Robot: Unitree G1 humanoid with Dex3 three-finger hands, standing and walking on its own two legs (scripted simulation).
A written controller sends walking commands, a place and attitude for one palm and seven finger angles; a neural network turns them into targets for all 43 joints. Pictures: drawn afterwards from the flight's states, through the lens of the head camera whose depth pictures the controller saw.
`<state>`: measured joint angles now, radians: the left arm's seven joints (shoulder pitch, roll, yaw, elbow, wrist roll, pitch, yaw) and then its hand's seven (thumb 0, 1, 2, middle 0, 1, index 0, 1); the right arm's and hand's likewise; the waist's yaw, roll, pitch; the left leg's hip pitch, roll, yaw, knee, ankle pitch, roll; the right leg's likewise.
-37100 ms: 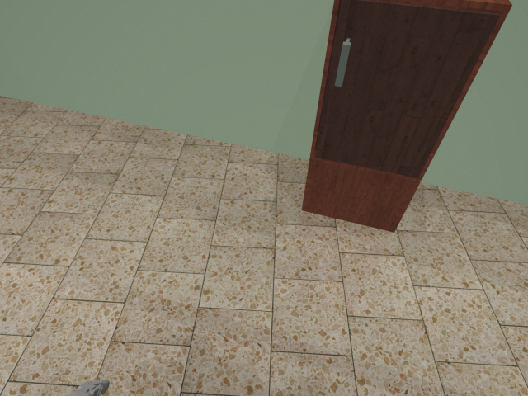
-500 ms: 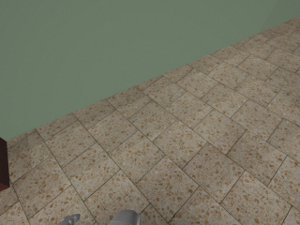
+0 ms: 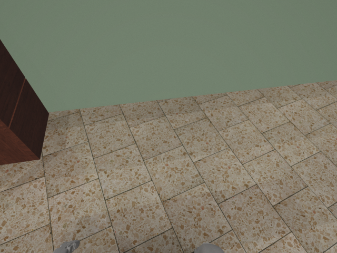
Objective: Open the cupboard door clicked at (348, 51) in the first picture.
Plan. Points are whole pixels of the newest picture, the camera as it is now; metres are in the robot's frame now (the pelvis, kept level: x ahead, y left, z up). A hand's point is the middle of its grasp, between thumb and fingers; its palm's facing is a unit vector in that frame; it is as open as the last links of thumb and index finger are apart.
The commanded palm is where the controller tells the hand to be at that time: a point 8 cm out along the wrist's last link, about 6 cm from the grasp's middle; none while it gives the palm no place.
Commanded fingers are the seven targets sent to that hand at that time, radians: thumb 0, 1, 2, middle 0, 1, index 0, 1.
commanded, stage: turn to face it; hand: left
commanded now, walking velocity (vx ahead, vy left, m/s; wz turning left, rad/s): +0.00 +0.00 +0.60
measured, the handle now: out of the picture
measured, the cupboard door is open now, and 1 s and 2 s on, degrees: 45 45 45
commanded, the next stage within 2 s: take the last steps up to it in 1.64 s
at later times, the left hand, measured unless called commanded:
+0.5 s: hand out of the picture -0.02 +0.18 -0.18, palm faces +0.35 -0.91 -0.20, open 7.4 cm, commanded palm none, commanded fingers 0.00 0.90 0.90 -0.20 -0.30 -0.20 -0.30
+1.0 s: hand out of the picture -0.02 +0.15 -0.14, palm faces +0.57 -0.77 -0.28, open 7.4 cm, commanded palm none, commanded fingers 0.00 0.90 0.90 -0.20 -0.30 -0.20 -0.30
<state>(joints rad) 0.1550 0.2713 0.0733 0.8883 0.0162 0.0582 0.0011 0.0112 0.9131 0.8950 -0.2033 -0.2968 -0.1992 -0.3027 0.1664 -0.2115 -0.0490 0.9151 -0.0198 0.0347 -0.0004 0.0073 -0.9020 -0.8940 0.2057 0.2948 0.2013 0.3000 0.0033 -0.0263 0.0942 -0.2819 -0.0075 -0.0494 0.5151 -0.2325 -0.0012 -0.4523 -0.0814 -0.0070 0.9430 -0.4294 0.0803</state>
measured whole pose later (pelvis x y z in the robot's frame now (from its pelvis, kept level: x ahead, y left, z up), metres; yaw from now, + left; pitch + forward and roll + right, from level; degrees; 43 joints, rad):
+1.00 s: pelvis +0.01 -0.06 +0.00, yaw +37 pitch -1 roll +2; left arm 0.19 0.20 0.03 0.87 0.02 0.01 0.02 0.01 0.91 0.89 -0.21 -0.30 -0.20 -0.30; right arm 0.16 -0.26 -0.09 0.94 -0.01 0.08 0.02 0.01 -0.91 -0.89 0.20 0.29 0.20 0.30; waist -0.03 0.02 0.10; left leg -0.49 -0.01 0.01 1.12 -0.44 -0.06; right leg -0.22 -0.09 -0.12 0.53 -0.30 -0.01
